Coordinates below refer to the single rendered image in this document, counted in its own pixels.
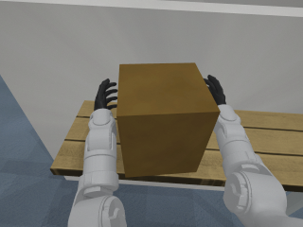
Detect robot left forearm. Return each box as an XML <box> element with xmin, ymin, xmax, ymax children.
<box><xmin>67</xmin><ymin>108</ymin><xmax>119</xmax><ymax>227</ymax></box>

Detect robot left upper arm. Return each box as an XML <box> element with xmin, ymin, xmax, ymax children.
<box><xmin>68</xmin><ymin>195</ymin><xmax>127</xmax><ymax>227</ymax></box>

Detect carton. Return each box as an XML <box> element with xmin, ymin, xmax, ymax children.
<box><xmin>116</xmin><ymin>62</ymin><xmax>221</xmax><ymax>178</ymax></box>

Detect right robot hand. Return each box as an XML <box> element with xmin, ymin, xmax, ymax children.
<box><xmin>204</xmin><ymin>75</ymin><xmax>226</xmax><ymax>106</ymax></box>

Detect table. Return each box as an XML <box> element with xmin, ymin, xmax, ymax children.
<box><xmin>50</xmin><ymin>100</ymin><xmax>303</xmax><ymax>216</ymax></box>

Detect robot right forearm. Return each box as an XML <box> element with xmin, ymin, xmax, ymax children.
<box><xmin>213</xmin><ymin>104</ymin><xmax>287</xmax><ymax>209</ymax></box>

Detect left robot hand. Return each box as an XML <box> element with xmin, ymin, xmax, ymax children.
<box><xmin>94</xmin><ymin>79</ymin><xmax>118</xmax><ymax>111</ymax></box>

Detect robot right upper arm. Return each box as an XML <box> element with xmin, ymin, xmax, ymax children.
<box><xmin>223</xmin><ymin>170</ymin><xmax>303</xmax><ymax>227</ymax></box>

